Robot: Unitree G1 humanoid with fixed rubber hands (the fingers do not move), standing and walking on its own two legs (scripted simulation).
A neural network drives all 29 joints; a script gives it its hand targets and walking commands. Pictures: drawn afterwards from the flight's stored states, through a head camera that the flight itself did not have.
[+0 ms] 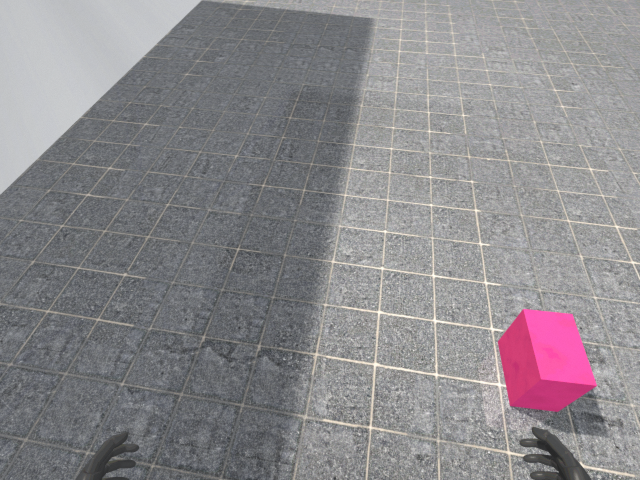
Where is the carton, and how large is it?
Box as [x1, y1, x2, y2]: [498, 309, 596, 411]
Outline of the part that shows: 523,309 498,341 510,405 557,411 595,386 596,384 572,314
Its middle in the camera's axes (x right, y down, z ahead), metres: +0.67 +0.38 +1.18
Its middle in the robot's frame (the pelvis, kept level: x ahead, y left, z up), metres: +0.53 -0.66 -0.66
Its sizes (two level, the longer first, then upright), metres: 0.216 0.143 0.222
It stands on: the floor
